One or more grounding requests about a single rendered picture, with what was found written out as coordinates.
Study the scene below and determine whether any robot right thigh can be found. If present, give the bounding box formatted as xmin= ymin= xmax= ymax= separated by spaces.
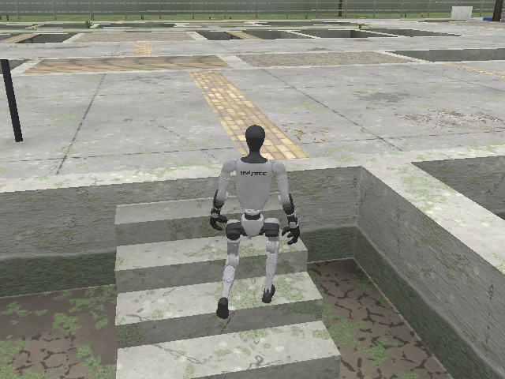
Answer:
xmin=264 ymin=218 xmax=280 ymax=253

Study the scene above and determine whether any left robot forearm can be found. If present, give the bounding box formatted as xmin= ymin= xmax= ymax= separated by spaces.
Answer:
xmin=211 ymin=189 xmax=224 ymax=218

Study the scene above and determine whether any right robot hand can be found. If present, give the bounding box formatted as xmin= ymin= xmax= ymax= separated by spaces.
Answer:
xmin=282 ymin=226 xmax=300 ymax=245

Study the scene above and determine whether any left robot hand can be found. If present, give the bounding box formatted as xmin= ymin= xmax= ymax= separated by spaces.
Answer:
xmin=210 ymin=215 xmax=228 ymax=231

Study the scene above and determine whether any right robot upper arm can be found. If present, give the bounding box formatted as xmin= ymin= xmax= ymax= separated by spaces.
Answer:
xmin=271 ymin=160 xmax=290 ymax=205

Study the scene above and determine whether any left robot shin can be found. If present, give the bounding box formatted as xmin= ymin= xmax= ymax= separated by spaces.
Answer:
xmin=222 ymin=255 xmax=236 ymax=300

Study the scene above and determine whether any right robot forearm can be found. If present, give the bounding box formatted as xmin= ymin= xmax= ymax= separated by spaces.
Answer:
xmin=282 ymin=193 xmax=298 ymax=228

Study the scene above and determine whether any left robot upper arm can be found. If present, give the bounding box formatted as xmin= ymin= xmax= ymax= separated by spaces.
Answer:
xmin=216 ymin=159 xmax=238 ymax=201

